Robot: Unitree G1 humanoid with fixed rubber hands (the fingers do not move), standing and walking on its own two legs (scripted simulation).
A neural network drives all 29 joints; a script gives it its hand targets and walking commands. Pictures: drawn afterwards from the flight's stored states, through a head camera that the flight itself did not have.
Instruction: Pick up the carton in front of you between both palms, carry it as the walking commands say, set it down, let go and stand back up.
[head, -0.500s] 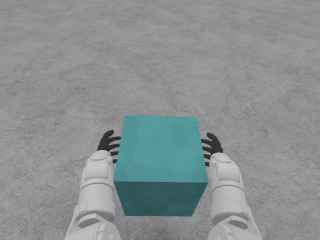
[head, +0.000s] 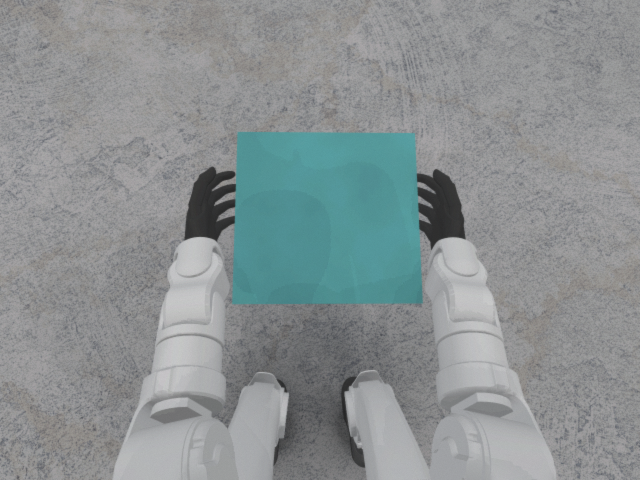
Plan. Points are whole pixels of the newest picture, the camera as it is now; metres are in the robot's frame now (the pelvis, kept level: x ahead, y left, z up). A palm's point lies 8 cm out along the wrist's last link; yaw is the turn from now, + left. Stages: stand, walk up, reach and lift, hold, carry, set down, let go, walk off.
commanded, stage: set down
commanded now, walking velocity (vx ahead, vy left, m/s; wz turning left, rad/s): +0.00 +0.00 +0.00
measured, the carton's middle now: (323, 234) +0.43 -0.01 -0.15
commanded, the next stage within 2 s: none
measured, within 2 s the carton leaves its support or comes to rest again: rests again in 1.50 s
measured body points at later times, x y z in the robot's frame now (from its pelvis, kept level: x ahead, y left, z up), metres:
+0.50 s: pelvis -0.02 +0.00 -0.13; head +0.27 -0.01 +0.21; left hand +0.47 +0.14 -0.24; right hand +0.47 -0.17 -0.24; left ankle +0.06 +0.12 -0.63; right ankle +0.06 -0.12 -0.63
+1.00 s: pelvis -0.04 +0.00 -0.24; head +0.32 -0.01 +0.03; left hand +0.51 +0.14 -0.39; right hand +0.51 -0.17 -0.40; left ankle +0.06 +0.12 -0.63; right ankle +0.06 -0.12 -0.63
